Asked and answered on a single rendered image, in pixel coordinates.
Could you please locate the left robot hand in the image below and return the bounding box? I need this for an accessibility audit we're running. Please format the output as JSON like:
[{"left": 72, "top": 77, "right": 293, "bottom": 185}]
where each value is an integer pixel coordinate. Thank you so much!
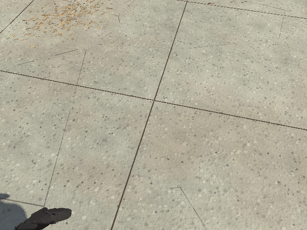
[{"left": 14, "top": 207, "right": 72, "bottom": 230}]

